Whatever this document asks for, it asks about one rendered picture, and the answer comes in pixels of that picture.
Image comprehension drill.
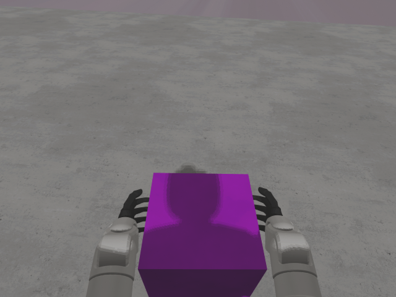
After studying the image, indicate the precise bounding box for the robot right hand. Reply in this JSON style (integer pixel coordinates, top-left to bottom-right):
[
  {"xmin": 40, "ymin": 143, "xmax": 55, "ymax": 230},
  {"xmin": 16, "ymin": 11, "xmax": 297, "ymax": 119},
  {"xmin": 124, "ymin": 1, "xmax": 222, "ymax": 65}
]
[{"xmin": 252, "ymin": 187, "xmax": 283, "ymax": 232}]

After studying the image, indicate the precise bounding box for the robot left hand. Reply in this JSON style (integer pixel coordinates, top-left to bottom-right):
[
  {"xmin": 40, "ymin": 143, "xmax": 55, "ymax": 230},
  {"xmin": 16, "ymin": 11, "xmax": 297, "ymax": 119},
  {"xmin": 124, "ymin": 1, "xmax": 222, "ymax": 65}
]
[{"xmin": 118, "ymin": 189, "xmax": 149, "ymax": 233}]

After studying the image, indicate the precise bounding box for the robot right forearm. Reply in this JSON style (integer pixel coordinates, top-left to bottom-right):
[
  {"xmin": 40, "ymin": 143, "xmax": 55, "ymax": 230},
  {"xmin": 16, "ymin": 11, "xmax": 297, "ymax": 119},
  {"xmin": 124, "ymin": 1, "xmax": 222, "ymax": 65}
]
[{"xmin": 265, "ymin": 215, "xmax": 322, "ymax": 297}]

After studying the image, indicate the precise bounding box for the robot left forearm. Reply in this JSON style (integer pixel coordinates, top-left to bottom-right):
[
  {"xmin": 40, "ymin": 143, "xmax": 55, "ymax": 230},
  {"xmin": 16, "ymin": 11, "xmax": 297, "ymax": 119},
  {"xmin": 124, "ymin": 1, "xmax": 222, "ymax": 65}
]
[{"xmin": 86, "ymin": 217, "xmax": 139, "ymax": 297}]

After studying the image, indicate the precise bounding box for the carton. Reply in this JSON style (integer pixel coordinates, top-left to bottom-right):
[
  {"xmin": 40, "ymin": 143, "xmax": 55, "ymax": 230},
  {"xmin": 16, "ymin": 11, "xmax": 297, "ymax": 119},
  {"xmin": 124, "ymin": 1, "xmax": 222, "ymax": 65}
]
[{"xmin": 138, "ymin": 173, "xmax": 267, "ymax": 297}]

